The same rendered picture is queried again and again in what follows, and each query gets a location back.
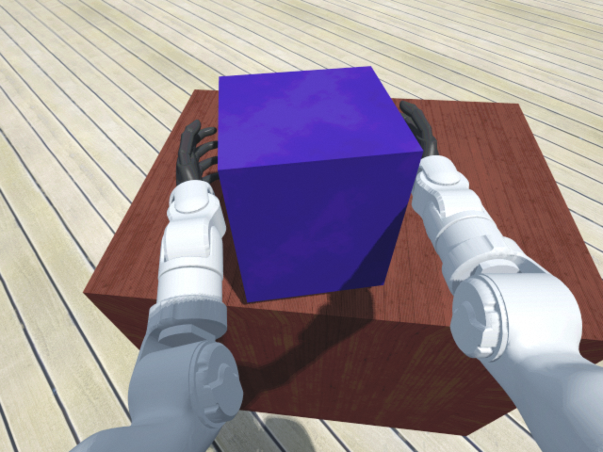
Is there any robot right hand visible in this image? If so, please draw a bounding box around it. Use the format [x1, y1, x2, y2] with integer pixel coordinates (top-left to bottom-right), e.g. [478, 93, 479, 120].
[399, 101, 439, 159]

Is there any robot left hand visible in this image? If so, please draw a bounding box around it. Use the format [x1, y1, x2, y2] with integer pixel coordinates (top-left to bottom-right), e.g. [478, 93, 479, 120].
[176, 120, 220, 186]

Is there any pedestal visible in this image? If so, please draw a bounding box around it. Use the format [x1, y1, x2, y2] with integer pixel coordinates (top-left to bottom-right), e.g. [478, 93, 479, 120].
[83, 89, 603, 436]

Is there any robot right upper arm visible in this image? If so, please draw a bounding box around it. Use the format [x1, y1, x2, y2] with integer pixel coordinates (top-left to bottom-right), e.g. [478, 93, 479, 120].
[450, 273, 603, 452]

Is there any carton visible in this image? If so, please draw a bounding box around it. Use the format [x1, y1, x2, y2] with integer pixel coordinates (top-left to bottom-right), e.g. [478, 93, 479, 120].
[218, 66, 423, 302]

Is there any robot right forearm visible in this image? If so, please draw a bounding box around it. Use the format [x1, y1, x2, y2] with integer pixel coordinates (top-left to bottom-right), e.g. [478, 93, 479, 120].
[411, 155, 582, 339]

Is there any robot left upper arm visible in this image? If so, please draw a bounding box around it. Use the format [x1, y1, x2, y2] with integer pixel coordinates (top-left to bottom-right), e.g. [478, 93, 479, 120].
[69, 340, 243, 452]

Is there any robot left forearm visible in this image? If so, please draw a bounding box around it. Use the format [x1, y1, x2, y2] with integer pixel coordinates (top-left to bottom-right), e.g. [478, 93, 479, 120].
[128, 180, 227, 416]

